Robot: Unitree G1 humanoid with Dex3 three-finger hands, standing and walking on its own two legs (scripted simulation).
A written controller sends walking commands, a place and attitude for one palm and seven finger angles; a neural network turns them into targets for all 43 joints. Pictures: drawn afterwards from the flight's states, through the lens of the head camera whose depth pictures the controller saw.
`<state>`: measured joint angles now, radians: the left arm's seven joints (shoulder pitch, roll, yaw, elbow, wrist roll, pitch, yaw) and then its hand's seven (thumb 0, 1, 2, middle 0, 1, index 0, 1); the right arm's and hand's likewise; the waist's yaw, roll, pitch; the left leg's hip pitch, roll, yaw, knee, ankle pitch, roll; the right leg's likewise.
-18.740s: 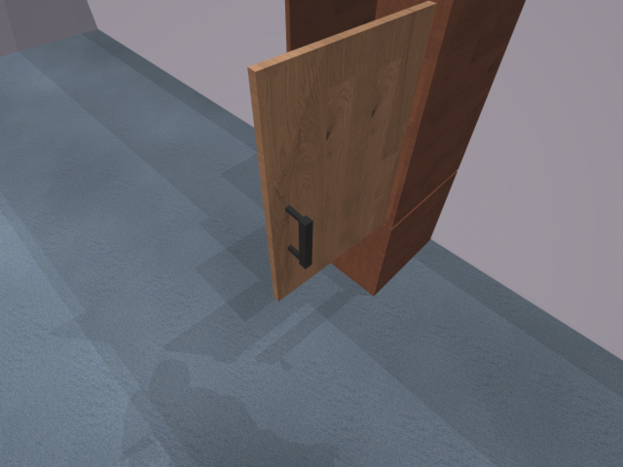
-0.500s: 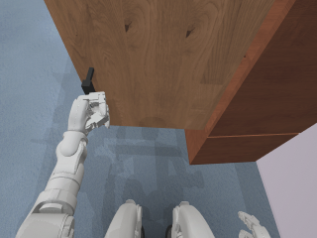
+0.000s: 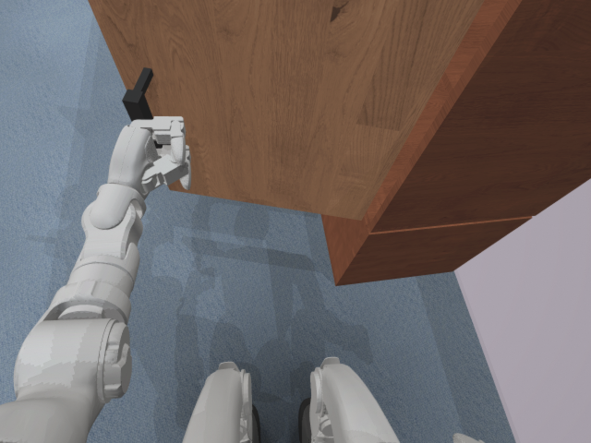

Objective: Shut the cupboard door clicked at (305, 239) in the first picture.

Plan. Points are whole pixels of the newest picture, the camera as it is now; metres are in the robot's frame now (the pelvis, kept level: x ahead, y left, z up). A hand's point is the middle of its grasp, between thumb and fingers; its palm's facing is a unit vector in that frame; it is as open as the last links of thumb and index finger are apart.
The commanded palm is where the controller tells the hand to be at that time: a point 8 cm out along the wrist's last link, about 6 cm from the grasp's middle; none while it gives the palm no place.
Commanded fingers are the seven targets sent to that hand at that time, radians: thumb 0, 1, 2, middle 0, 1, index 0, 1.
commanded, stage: push the door shut along its arc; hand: left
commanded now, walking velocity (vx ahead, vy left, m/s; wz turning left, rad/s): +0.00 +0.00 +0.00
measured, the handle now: (153, 122) +0.55 +0.18 +0.04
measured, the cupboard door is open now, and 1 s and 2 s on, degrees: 74 59 53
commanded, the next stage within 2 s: pull the fist back off the door in 1.00 s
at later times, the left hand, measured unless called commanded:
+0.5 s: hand (217, 129) +0.53 +0.09 +0.04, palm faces -0.34 -0.94 -0.04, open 3.1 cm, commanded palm +0.54 +0.12 +0.04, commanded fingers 0.00 0.90 0.90 -1.30 -1.50 -1.30 -1.50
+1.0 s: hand (235, 103) +0.58 +0.07 +0.04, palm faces -0.41 -0.91 -0.04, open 3.1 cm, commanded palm +0.60 +0.07 +0.04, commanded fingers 0.00 0.90 0.90 -1.30 -1.50 -1.30 -1.50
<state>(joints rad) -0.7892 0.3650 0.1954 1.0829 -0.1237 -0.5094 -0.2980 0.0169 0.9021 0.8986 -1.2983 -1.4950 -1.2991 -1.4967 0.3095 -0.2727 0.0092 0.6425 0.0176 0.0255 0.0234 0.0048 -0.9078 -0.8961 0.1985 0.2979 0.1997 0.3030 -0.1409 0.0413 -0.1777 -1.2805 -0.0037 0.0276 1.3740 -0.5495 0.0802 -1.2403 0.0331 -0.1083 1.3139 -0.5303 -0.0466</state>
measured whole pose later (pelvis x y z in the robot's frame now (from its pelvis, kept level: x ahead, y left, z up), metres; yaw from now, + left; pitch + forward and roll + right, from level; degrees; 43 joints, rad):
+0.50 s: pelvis +0.00 +0.00 -0.01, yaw -2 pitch +30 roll -5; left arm -1.04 0.44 0.21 1.19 -0.06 -0.40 -0.35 0.02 0.90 0.90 -1.30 -1.49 -1.30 -1.50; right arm 0.35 -0.27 0.03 0.63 0.00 0.04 0.04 0.00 -0.91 -0.90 0.20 0.30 0.20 0.30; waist -0.22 0.06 -0.17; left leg -1.39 0.01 0.02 1.43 -0.57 0.09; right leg -1.34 0.05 -0.12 1.35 -0.54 -0.04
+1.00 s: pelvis +0.00 -0.01 -0.04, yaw -3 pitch +34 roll -6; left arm -1.31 0.58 0.19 1.29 -0.02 -0.27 -0.41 -0.01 0.93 0.94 -1.30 -1.49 -1.30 -1.50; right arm 0.36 -0.27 0.05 0.65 -0.02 -0.03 0.01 0.00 -0.91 -0.90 0.20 0.30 0.20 0.30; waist -0.29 0.05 -0.15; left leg -1.53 0.03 -0.01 1.53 -0.59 0.07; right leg -1.48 0.06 -0.15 1.43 -0.55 -0.07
